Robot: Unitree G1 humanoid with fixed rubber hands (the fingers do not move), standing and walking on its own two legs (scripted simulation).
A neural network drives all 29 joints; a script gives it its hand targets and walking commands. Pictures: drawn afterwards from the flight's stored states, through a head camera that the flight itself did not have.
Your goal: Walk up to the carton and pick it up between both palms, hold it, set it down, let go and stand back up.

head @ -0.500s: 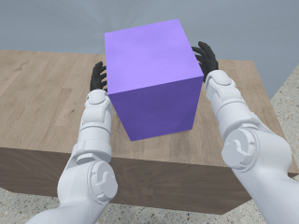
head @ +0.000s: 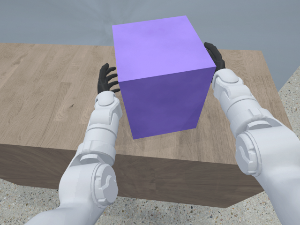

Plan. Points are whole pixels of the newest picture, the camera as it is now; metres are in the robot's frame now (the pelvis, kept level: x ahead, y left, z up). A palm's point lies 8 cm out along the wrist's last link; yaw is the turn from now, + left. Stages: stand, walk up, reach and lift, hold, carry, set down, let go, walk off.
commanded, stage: set down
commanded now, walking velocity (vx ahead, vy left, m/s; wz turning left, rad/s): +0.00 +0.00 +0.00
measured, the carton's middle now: (157, 81) +0.50 +0.07 +0.08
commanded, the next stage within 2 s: none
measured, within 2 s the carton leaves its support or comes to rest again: neither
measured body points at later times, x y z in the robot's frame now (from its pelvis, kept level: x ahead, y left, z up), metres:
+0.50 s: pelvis -0.04 -0.02 +0.00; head +0.00 -0.02 +0.45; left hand +0.36 +0.19 +0.10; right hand +0.45 -0.16 +0.13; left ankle -0.02 +0.13 -0.74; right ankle -0.01 -0.11 -0.74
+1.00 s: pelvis -0.03 -0.02 +0.00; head +0.01 -0.03 +0.45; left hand +0.35 +0.20 +0.10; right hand +0.44 -0.16 +0.10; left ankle -0.02 +0.13 -0.74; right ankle -0.01 -0.11 -0.74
